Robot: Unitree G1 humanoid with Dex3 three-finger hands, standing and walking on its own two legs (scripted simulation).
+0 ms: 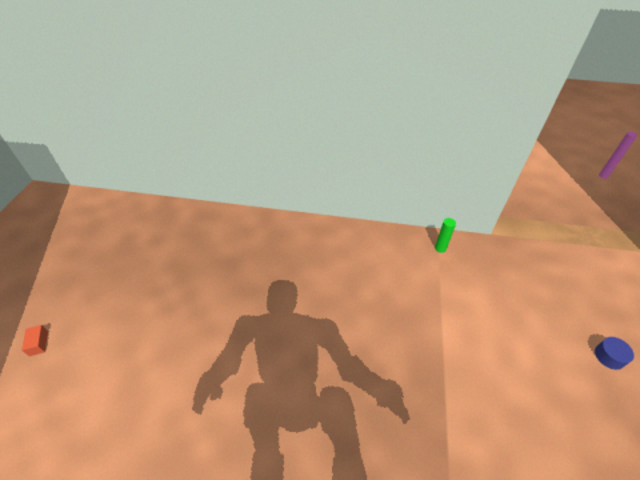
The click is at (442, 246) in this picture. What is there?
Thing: slim round
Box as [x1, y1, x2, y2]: [435, 218, 455, 252]
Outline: 453,219 444,219 435,245 435,249 437,251 443,252 445,250 455,224 455,221
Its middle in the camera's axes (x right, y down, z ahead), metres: +0.50 +0.00 +1.58
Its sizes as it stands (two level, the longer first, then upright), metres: 0.047 0.047 0.158
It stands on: the floor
